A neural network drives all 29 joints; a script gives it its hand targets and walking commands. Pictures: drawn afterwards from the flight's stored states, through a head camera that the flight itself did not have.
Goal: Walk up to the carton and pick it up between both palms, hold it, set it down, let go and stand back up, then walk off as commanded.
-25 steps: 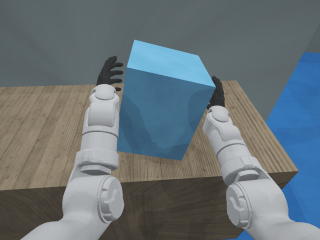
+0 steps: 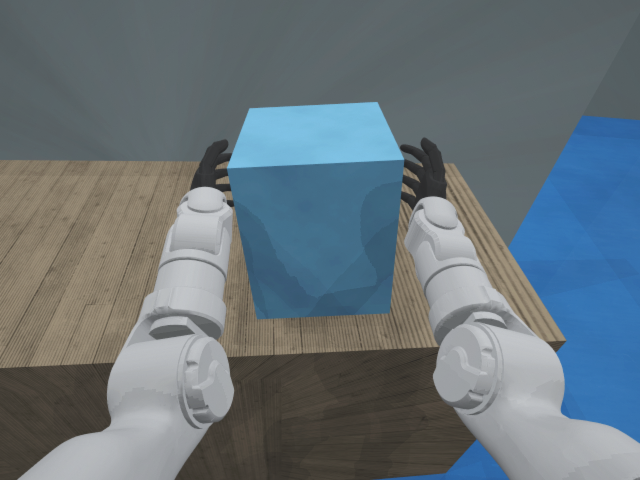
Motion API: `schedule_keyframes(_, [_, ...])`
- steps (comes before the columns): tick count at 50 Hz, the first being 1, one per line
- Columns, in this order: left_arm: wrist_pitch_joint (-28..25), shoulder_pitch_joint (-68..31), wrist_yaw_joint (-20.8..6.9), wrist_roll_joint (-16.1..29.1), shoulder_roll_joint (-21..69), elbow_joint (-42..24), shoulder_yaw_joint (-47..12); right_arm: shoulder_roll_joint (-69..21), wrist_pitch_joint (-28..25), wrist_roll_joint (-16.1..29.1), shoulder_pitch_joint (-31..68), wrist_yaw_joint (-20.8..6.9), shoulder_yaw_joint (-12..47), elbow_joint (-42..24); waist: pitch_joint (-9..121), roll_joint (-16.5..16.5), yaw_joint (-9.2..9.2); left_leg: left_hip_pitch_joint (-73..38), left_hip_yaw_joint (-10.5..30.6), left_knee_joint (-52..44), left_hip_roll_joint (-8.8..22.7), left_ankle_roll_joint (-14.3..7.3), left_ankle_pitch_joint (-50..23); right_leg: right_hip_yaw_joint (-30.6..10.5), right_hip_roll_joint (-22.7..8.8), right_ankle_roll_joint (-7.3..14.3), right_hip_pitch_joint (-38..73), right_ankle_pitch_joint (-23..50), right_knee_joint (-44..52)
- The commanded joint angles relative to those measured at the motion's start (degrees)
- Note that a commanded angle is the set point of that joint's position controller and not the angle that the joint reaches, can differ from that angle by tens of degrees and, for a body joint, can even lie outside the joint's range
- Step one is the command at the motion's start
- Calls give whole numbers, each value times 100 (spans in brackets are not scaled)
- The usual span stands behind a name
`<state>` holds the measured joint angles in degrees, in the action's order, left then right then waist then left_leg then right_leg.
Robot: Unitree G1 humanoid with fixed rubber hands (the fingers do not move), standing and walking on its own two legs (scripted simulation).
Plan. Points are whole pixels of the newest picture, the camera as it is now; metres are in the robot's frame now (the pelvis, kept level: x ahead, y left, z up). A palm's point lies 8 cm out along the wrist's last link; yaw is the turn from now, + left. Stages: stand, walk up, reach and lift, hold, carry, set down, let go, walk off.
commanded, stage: set down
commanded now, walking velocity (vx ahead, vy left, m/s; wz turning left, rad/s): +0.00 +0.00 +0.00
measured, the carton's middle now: (318, 208) +0.47 -0.08 +0.10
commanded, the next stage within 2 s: none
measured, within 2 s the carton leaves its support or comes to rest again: rests again in 1.14 s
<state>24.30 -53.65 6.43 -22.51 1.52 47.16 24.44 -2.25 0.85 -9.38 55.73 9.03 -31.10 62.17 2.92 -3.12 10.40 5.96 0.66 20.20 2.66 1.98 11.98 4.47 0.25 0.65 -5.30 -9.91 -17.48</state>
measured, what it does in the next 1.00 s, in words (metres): stands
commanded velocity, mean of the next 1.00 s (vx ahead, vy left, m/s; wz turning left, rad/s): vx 0.00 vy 0.00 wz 0.00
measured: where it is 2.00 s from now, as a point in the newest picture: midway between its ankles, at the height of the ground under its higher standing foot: outside the picture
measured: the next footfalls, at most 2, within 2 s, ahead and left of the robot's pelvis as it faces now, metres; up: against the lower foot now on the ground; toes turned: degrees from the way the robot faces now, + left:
none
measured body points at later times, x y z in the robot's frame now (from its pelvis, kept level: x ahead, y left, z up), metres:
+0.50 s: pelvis +0.02 +0.01 +0.00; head +0.03 +0.07 +0.45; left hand +0.46 +0.11 +0.11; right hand +0.42 -0.17 +0.15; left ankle -0.01 +0.14 -0.75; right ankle +0.00 -0.10 -0.74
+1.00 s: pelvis -0.01 +0.02 +0.00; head +0.02 +0.00 +0.45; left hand +0.44 +0.06 +0.11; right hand +0.38 -0.22 +0.12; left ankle -0.01 +0.14 -0.75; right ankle +0.00 -0.10 -0.75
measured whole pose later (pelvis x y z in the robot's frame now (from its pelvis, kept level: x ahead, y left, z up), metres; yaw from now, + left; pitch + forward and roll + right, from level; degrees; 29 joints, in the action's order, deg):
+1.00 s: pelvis -0.01 +0.02 +0.00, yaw -7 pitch +2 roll +0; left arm 11.3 -53.5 3.9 -23.6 5.8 50.1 33.5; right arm -5.0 -1.9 -16.9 48.9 5.1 -33.3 48.1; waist -1.8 0.9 4.6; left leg 9.0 -4.6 15.6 1.2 -0.6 8.9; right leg 1.8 -0.9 -0.2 -12.9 -5.9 -16.6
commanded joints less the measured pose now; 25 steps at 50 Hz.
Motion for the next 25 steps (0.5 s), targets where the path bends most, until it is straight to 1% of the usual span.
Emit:
schedule_keyframes(1, [-869,-4019,-1148,266,2267,-54,-679,-2964,51,15,3568,-875,1549,-881,1879,-2,-278,22,-504,-485,-612,-301,-387,11,55,-817,1424,2790,-159])
schedule_keyframes(2, [-854,-3717,-1221,219,2249,120,-522,-3006,26,47,3711,-864,1676,-1167,1985,-212,-444,222,-513,-479,-626,-322,-568,-65,10,-906,1783,3455,-289])
schedule_keyframes(3, [-835,-3445,-1284,192,2284,279,-456,-2968,-43,104,3917,-834,1897,-1599,2115,-459,-505,345,-539,-539,-662,-350,-570,-107,7,-947,2092,3906,-375])
schedule_keyframes(4, [-819,-3189,-1331,158,2251,436,-348,-3016,-66,172,4027,-782,2082,-1907,2128,-610,-584,456,-571,-568,-700,-412,-613,-196,-54,-1041,2223,4304,-444])
schedule_keyframes(5, [-805,-3135,-1363,147,2349,567,-277,-3017,-128,132,4271,-735,2099,-2217,2283,-760,-602,568,-557,-619,-694,-412,-530,-183,-68,-1094,2351,4406,-461])
schedule_keyframes(6, [-776,-2851,-1410,172,2387,824,-243,-2940,-167,228,4443,-719,2322,-2580,2262,-972,-724,620,-585,-632,-693,-448,-538,-194,-67,-1087,2360,4589,-503])
schedule_keyframes(7, [-787,-2633,-1441,186,2572,984,-311,-2971,-247,283,4659,-693,2485,-2919,2462,-1028,-754,717,-586,-601,-707,-418,-610,-248,-26,-1054,2510,4747,-558])
schedule_keyframes(8, [-764,-2446,-1456,188,2606,962,-319,-2911,-277,185,4635,-670,2624,-3125,2572,-1112,-849,772,-552,-632,-668,-435,-689,-206,-51,-1037,2558,4913,-581])
schedule_keyframes(9, [-774,-2304,-1461,220,2692,905,-444,-2891,-333,246,4560,-637,2745,-3229,2816,-1118,-834,635,-551,-583,-693,-444,-817,-199,-32,-1002,2619,4995,-596])
schedule_keyframes(10, [-758,-2209,-1459,166,2743,1024,-526,-2749,-298,171,4458,-660,2724,-3186,2699,-1171,-789,526,-507,-594,-630,-413,-919,-169,31,-977,2560,5000,-582])
schedule_keyframes(11, [-792,-2059,-1451,225,2856,875,-657,-2761,-332,150,4241,-649,2805,-3305,2889,-1052,-797,297,-506,-547,-597,-364,-1219,-82,84,-916,2449,5145,-569])
schedule_keyframes(12, [-752,-2012,-1452,243,2841,792,-718,-2676,-232,137,3948,-657,2668,-2926,2677,-924,-689,7,-460,-504,-545,-286,-1478,5,152,-854,2209,5065,-526])
schedule_keyframes(13, [-681,-1942,-1454,207,2844,708,-667,-2549,-199,126,3832,-676,2558,-2751,2631,-792,-704,-332,-435,-469,-487,-240,-1680,64,219,-758,1984,4734,-392])
schedule_keyframes(14, [-679,-1902,-1418,238,2994,509,-896,-2511,-223,72,3609,-660,2526,-2699,2646,-696,-524,-589,-382,-349,-451,-163,-1958,171,292,-728,1761,4587,-366])
schedule_keyframes(15, [-738,-2048,-1393,258,2949,228,-1023,-2547,-221,55,3385,-646,2501,-2536,2721,-541,-397,-878,-334,-256,-384,-123,-2238,199,318,-649,1529,4419,-294])
schedule_keyframes(16, [-752,-2169,-1340,349,2986,-10,-1277,-2444,-238,91,3122,-667,2474,-2352,2760,-291,-276,-1151,-300,-125,-376,-13,-2414,244,344,-607,1234,4136,-232])
schedule_keyframes(17, [-870,-2584,-1278,439,3197,-486,-1603,-2453,-336,62,3051,-698,2482,-2222,3231,-9,-127,-1574,-247,55,-328,102,-2903,312,386,-505,814,3905,-172])
schedule_keyframes(18, [-1001,-3125,-1157,668,3369,-821,-2080,-2573,-421,96,3056,-710,2428,-2156,3826,352,64,-2114,-158,328,-245,252,-3428,369,440,-434,194,3606,-90])
schedule_keyframes(19, [-1065,-3441,-1008,788,3623,-1211,-2529,-2429,-488,72,2905,-750,2356,-1722,3897,909,339,-2725,-7,596,-151,444,-4155,520,550,-295,-546,2909,45])
schedule_keyframes(20, [-1225,-3953,-892,903,3743,-1656,-2863,-2585,-571,44,2727,-796,2278,-1514,4298,1213,357,-3223,53,842,-36,584,-4829,570,617,-173,-941,2636,156])
schedule_keyframes(21, [-1274,-4076,-804,994,3858,-1820,-3076,-2612,-574,30,2624,-839,2229,-1344,4266,1529,423,-3338,87,987,4,678,-5021,578,655,-54,-1245,2145,279])
schedule_keyframes(22, [-1290,-3979,-713,956,4000,-1937,-3281,-2815,-623,17,2453,-877,2094,-1101,4281,1756,404,-3269,3,1080,93,832,-5287,476,624,92,-1303,2057,491])
schedule_keyframes(23, [-1246,-3885,-641,790,3881,-1761,-3147,-2718,-566,-2,2139,-917,1858,-609,3810,1929,410,-3077,-41,1037,70,849,-5064,435,590,152,-1204,1922,577])
schedule_keyframes(24, [-1125,-3641,-622,673,3862,-1609,-3031,-2726,-566,25,2149,-937,1783,-593,3506,1987,301,-2672,-113,994,42,848,-4807,374,530,199,-949,1888,608])
schedule_keyframes(25, [-979,-3294,-656,493,3852,-1212,-2702,-2634,-467,2,2124,-951,1572,-470,2910,2101,286,-2471,-129,867,-57,741,-4352,362,474,140,-773,1807,570])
